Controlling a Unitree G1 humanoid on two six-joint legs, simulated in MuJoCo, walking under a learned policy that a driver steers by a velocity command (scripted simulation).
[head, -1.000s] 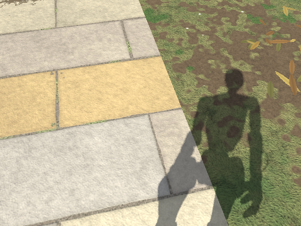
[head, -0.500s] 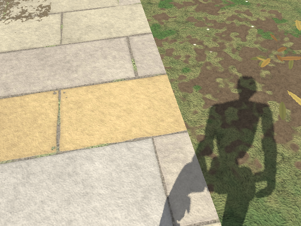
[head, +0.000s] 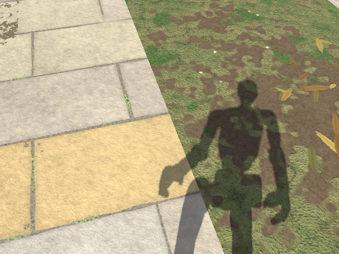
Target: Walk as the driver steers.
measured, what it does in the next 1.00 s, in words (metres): walks ahead: right foot, then left foot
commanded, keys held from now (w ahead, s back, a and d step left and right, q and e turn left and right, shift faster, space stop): w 0.98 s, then w+q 0.02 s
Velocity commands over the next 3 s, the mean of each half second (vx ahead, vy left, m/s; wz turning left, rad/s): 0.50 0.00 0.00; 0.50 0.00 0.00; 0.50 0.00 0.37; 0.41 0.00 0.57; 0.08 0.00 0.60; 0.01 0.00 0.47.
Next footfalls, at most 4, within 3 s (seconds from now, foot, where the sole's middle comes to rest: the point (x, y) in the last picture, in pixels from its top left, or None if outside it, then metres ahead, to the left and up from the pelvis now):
0.30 right None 0.33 -0.17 -0.78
0.86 left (153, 223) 0.65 0.07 -0.78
1.40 right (196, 162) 0.95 -0.13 -0.78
1.92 left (126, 139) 1.10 0.21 -0.78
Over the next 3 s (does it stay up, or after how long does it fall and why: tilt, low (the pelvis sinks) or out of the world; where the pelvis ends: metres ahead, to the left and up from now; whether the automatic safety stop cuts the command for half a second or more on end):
stays up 1.08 0.11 0.00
